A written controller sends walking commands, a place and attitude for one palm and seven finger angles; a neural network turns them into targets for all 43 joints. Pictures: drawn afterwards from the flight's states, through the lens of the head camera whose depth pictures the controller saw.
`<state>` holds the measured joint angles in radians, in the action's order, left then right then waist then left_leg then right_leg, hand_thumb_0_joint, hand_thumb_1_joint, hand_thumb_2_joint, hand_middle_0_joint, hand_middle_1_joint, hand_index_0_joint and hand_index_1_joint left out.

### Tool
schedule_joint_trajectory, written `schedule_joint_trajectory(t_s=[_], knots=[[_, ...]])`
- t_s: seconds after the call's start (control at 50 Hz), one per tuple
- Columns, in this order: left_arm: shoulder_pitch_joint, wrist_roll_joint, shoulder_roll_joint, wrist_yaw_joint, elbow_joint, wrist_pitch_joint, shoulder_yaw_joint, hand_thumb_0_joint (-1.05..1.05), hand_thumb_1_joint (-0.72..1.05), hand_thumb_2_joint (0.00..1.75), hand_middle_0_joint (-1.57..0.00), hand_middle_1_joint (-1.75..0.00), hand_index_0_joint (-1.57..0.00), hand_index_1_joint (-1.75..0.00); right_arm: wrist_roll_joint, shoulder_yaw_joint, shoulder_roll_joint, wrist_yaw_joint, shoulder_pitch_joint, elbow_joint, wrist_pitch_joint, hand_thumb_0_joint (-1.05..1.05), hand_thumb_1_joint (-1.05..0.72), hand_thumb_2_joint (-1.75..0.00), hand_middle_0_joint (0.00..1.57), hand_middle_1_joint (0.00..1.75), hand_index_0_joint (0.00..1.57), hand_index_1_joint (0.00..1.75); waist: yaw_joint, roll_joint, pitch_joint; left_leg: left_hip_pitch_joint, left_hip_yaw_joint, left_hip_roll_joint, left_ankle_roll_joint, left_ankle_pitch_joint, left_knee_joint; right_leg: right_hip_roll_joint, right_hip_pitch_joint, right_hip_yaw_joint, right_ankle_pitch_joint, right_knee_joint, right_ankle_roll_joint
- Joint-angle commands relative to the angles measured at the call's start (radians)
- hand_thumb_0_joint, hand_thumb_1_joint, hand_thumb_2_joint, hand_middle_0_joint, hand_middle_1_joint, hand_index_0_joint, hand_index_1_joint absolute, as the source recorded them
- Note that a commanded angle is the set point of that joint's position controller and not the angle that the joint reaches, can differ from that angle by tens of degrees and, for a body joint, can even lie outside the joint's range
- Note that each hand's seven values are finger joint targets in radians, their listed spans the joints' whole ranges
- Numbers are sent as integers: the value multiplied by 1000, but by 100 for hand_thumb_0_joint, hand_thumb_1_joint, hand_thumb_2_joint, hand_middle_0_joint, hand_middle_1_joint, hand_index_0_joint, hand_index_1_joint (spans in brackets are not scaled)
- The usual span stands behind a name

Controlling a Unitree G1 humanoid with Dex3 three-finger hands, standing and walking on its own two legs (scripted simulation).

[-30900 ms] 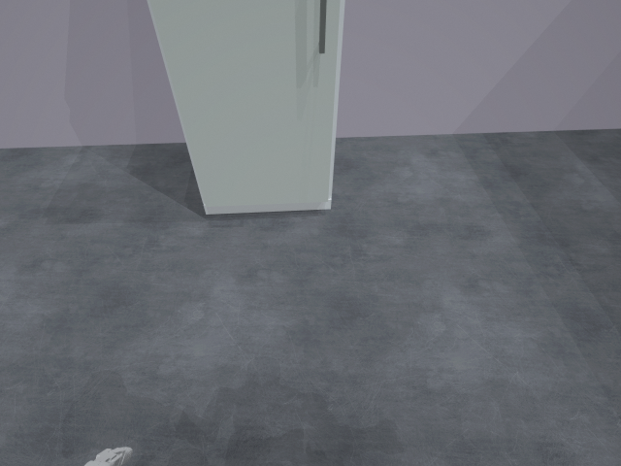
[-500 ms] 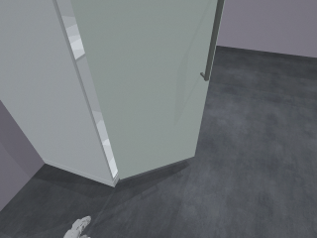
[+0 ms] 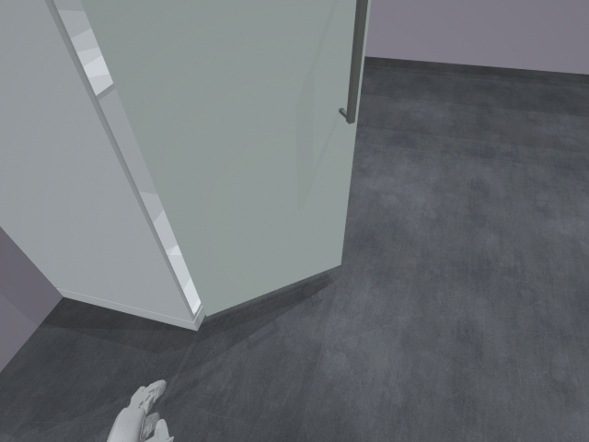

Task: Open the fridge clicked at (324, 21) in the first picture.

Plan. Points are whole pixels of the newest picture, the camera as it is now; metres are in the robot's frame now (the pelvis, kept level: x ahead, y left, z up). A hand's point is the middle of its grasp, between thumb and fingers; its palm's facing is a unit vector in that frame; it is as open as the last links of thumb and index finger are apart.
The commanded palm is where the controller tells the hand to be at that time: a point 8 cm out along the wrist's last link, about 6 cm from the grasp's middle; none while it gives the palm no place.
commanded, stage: stop stepping back and stand still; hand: right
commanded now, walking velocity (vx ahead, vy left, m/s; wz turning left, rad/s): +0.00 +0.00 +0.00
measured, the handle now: (352, 46) +0.85 -0.10 +0.19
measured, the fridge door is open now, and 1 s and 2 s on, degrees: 51 51 51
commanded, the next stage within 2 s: let the arm hang, fingers relaxed in 0.68 s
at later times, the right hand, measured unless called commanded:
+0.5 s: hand (588, 289) +0.24 -0.28 +0.17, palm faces +0.43 +0.78 -0.44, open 7.4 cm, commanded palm +0.18 -0.31 +0.19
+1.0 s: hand out of the picture +0.15 -0.24 -0.12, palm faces -0.02 +0.95 -0.31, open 7.4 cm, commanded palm none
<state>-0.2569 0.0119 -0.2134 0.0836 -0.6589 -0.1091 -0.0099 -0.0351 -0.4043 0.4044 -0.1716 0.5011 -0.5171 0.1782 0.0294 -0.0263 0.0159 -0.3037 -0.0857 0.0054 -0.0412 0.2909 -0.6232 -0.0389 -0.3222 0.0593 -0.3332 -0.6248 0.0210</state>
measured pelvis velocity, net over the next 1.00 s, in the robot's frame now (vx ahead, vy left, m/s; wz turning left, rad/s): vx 0.02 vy -0.03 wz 0.00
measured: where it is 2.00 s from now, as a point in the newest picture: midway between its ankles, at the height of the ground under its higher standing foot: outside the picture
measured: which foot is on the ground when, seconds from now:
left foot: down 0.00-1.00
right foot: down 0.00-1.00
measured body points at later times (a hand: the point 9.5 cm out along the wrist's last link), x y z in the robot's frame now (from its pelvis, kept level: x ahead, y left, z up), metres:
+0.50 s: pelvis +0.04 -0.02 +0.02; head +0.04 -0.02 +0.46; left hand +0.21 +0.22 -0.06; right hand +0.21 -0.32 +0.19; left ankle +0.04 +0.10 -0.72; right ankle +0.06 -0.11 -0.72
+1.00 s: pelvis +0.02 -0.03 +0.01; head +0.02 -0.02 +0.46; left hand +0.16 +0.23 -0.11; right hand +0.15 -0.29 -0.10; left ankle +0.04 +0.10 -0.72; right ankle +0.06 -0.11 -0.72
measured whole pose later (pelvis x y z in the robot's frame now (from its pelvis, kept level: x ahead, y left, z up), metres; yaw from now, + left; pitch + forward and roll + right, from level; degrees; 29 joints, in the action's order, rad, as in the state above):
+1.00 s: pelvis +0.02 -0.03 +0.01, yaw +0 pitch -1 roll +0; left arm -0.14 0.02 -0.28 -0.02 -0.83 0.02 -0.01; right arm 0.02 0.00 0.27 -0.02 0.23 0.72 -0.06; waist -0.02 0.02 0.00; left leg -0.28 -0.01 -0.02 0.01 0.28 -0.57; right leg 0.03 -0.30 0.07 -0.24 -0.54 0.06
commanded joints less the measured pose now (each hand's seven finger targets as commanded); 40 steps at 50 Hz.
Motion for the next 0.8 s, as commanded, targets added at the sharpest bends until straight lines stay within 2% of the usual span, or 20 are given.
schedule_joint_trajectory(t_s=[0.0,0.02,0.04,0.08,0.1,0.12,0.16,0.18,0.22,0.26,0.3,0.34,0.4,0.46,0.48,0.58,0.64,0.74,0.76,0.78], knots=[[154,0,-110,21,153,-61,34,0,90,90,-20,-30,-20,-30,14,-106,197,-21,-135,-151,64,0,-90,-90,20,30,20,30,-19,247,-49,-74,98,-7,47,184,-200,-244,44,-390,-275,459,111],[160,4,-110,13,152,-61,37,0,90,90,-20,-30,-20,-30,21,-108,187,-16,-108,-129,58,0,-90,-90,20,30,20,30,-18,246,-22,-21,102,-12,45,168,-192,-227,-33,-361,-310,465,110],[164,6,-101,7,154,-64,32,0,90,90,-20,-30,-20,-30,21,-110,189,-13,-100,-143,58,0,-90,-90,20,30,20,30,-16,230,-7,18,96,-22,47,148,-114,-209,-50,-322,-261,447,112],[171,5,-109,0,158,-72,29,0,90,90,-20,-30,-20,-30,28,-125,204,-15,-66,-172,64,0,-90,-90,20,30,20,30,-5,168,-23,148,72,-17,42,37,123,-149,-71,-206,-157,343,70],[176,6,-110,-2,167,-70,32,0,90,90,-20,-30,-20,-30,26,-118,200,-13,-50,-178,67,0,-90,-90,20,30,20,30,-11,93,-21,179,120,-39,23,-13,214,-98,-91,-157,-93,269,45],[169,6,-109,-6,163,-71,36,0,90,90,-20,-30,-20,-30,20,-117,195,-11,-46,-173,69,0,-90,-90,20,30,20,30,-19,-7,-37,150,230,-89,-8,-12,264,-38,-79,-105,-57,181,19],[144,3,-100,-14,139,-61,44,0,90,90,-20,-30,-20,-30,1,-120,193,-7,-19,-162,58,0,-90,-90,20,30,20,30,-29,-63,-49,22,374,-180,-51,124,359,0,11,-54,-7,49,-9],[137,2,-103,-13,141,-55,47,0,90,90,-20,-30,-20,-30,-5,-129,201,-12,-9,-162,51,0,-90,-90,20,30,20,30,-30,-31,-57,47,380,-197,-65,49,349,-3,7,-52,58,42,-14],[145,-6,-100,-7,144,-53,42,0,90,90,-20,-30,-20,-30,-6,-123,197,-17,-30,-175,56,0,-90,-90,20,30,20,30,-28,20,-112,92,290,-156,-38,-103,274,-11,74,-61,139,122,-10],[162,-5,-108,4,151,-48,42,0,90,90,-20,-30,-20,-30,-6,-118,186,-15,-21,-140,56,0,-90,-90,20,30,20,30,-22,93,-104,70,208,-80,2,-100,234,-48,118,-107,170,206,4],[182,-4,-107,14,160,-43,36,0,90,90,-20,-30,-20,-30,0,-115,184,-12,-26,-109,55,0,-90,-90,20,30,20,30,-16,105,-77,97,154,-39,25,-113,208,-76,75,-144,165,267,16],[179,-5,-111,17,165,-40,37,0,90,90,-20,-30,-20,-30,1,-110,179,-10,-43,-108,59,0,-90,-90,20,30,20,30,-14,83,-99,133,147,-35,30,-160,203,-76,73,-140,195,270,17],[179,-3,-112,16,172,-42,39,0,90,90,-20,-30,-20,-30,2,-93,170,-7,-34,-123,59,0,-90,-90,20,30,20,30,-13,116,-122,153,151,-41,27,-218,202,-67,93,-125,277,254,11],[176,-5,-116,13,179,-39,44,0,90,90,-20,-30,-20,-30,-1,-93,172,-7,-17,-148,59,0,-90,-90,20,30,20,30,-13,96,-161,173,154,-46,25,-278,201,-62,115,-113,348,229,4],[180,-2,-120,13,183,-39,46,0,90,90,-20,-30,-20,-30,-1,-103,183,-8,-13,-157,57,0,-90,-90,20,30,20,30,-13,114,-165,178,157,-50,21,-300,199,-58,116,-110,377,220,-1],[187,-2,-120,18,196,-20,47,0,90,90,-20,-30,-20,-30,-7,-126,201,-9,0,-140,54,0,-90,-90,20,30,20,30,-15,88,-134,163,161,-52,21,-267,221,-53,85,-110,325,229,-5],[183,-4,-117,19,199,-13,45,0,90,90,-20,-30,-20,-30,-12,-111,183,-7,-2,-140,55,0,-90,-90,20,30,20,30,-18,112,-142,163,160,-49,22,-264,220,-51,96,-104,315,235,-6],[188,-7,-118,20,199,-7,44,0,90,90,-20,-30,-20,-30,-13,-94,173,-4,-16,-123,51,0,-90,-90,20,30,20,30,-19,92,-136,156,165,-52,23,-242,240,-47,93,-102,273,240,-4],[208,-14,-305,-77,-48,-56,93,0,90,90,-20,-30,-20,-30,80,311,23,134,-62,675,-88,0,-90,-90,20,30,20,30,-62,80,-63,10,109,-134,1,-401,99,-86,77,-110,469,57,8],[139,-24,-281,-82,-40,0,98,0,90,90,-20,-30,-20,-30,59,290,25,152,-92,703,-148,0,-90,-90,20,30,20,30,-63,39,-139,-21,173,-129,-4,-359,143,-86,154,-100,488,65,-8]])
